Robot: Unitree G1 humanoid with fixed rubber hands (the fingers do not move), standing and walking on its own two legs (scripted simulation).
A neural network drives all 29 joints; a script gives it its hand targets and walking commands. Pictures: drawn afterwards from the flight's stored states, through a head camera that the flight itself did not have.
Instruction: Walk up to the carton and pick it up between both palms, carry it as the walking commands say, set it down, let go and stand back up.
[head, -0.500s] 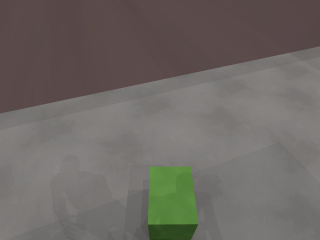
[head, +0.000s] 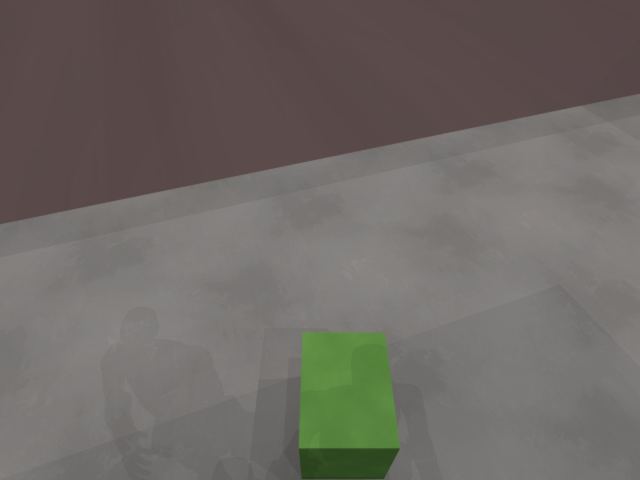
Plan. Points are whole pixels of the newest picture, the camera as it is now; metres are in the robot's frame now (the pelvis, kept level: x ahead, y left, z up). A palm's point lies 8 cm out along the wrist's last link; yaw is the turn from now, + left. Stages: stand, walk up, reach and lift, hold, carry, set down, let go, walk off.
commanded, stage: walk up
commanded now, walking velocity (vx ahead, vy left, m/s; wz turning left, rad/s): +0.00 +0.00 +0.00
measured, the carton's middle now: (343, 405) +0.47 -0.04 -0.64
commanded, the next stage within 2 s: none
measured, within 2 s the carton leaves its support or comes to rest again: neither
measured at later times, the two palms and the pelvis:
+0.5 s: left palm out of the picture -0.02 +0.22 -0.15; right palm out of the picture -0.02 -0.23 -0.14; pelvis +0.00 +0.00 +0.00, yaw +0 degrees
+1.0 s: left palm out of the picture -0.03 +0.22 -0.15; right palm out of the picture -0.03 -0.23 -0.14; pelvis +0.00 +0.00 +0.00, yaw +0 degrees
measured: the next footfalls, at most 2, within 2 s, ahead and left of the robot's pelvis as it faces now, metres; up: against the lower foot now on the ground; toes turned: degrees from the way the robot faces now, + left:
none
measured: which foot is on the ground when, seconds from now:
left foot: down 0.00-1.00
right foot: down 0.00-1.00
